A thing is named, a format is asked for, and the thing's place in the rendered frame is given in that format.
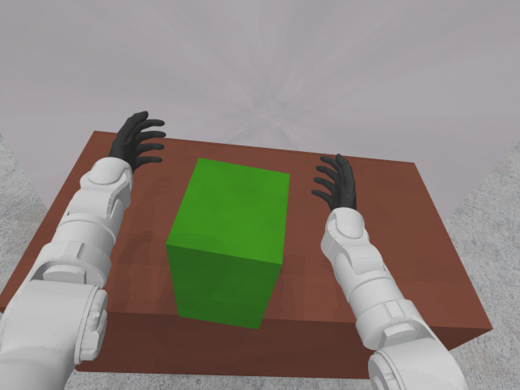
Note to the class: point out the robot left forearm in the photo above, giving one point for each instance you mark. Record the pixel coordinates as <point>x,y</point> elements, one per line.
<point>80,250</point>

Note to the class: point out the robot right hand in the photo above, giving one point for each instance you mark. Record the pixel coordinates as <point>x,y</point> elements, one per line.
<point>343,192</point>

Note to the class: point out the robot left upper arm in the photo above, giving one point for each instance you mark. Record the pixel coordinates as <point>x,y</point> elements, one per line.
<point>52,327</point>

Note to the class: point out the robot right forearm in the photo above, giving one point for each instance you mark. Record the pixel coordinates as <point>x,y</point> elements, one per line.
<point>384,317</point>

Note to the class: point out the pedestal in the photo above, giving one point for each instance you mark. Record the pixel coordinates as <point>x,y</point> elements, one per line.
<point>308,329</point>

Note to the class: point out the carton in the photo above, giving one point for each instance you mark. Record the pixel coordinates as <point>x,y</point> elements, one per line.
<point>226,246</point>

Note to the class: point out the robot right upper arm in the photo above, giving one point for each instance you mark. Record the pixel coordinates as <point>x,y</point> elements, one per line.
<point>416,365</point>

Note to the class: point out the robot left hand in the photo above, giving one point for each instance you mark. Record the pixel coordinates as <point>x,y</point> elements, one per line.
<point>127,145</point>

